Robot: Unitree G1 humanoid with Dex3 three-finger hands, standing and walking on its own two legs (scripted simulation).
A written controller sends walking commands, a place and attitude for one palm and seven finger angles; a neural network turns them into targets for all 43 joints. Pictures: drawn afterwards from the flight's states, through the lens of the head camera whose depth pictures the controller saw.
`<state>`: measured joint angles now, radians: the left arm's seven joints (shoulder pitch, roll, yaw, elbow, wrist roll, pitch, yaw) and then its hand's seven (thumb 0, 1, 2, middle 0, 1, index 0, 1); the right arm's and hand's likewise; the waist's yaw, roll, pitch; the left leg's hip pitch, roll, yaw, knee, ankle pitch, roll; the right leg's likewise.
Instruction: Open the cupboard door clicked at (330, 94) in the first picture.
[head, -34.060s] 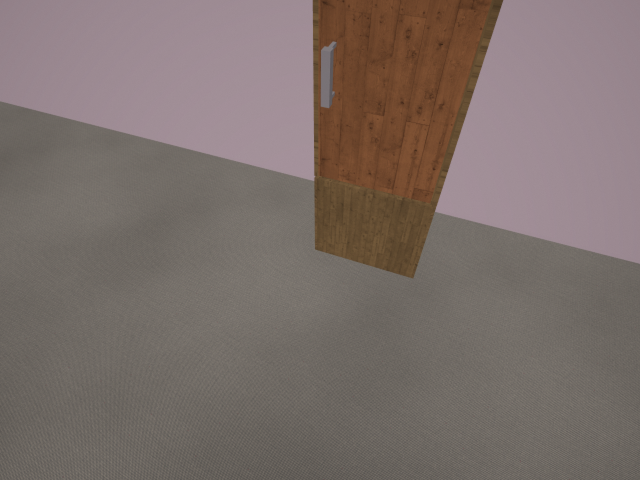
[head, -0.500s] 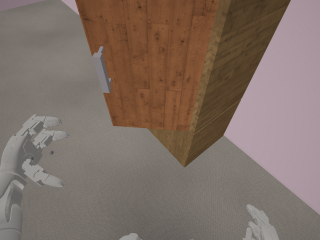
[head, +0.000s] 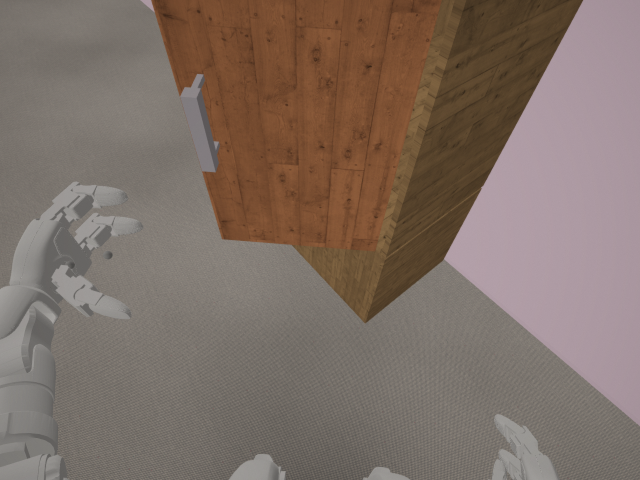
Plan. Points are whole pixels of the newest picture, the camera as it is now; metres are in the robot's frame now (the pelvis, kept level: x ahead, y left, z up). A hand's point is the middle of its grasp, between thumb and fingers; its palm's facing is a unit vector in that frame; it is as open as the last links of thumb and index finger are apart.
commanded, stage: move the hooked fingers beside the handle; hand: left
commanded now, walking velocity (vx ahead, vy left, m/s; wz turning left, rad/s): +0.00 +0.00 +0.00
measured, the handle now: (204, 124) +0.62 +0.22 +0.06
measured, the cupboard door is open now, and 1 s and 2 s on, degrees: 46 46 46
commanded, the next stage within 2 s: none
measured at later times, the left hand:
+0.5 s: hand (130, 204) +0.43 +0.27 +0.08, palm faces -0.04 -1.00 +0.00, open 14.0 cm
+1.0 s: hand (150, 162) +0.51 +0.27 +0.08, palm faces -0.04 -1.00 +0.00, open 14.0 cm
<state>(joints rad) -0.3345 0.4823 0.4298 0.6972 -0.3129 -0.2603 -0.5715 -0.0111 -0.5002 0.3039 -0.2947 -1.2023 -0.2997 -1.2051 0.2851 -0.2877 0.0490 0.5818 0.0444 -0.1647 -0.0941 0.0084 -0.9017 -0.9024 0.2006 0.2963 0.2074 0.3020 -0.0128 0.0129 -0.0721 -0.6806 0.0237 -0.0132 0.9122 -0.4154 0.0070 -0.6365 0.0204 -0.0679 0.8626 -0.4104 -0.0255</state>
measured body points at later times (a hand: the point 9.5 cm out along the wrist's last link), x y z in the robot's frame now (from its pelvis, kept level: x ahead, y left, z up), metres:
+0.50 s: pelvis +0.00 +0.02 -0.01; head +0.09 +0.03 +0.43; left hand +0.42 +0.33 +0.08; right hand +0.07 -0.26 -0.11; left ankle +0.02 +0.11 -0.69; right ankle +0.01 -0.11 -0.69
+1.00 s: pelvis +0.00 +0.02 -0.02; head +0.14 +0.04 +0.40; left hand +0.50 +0.33 +0.08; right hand -0.01 -0.26 -0.12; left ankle +0.02 +0.11 -0.69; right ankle +0.01 -0.11 -0.69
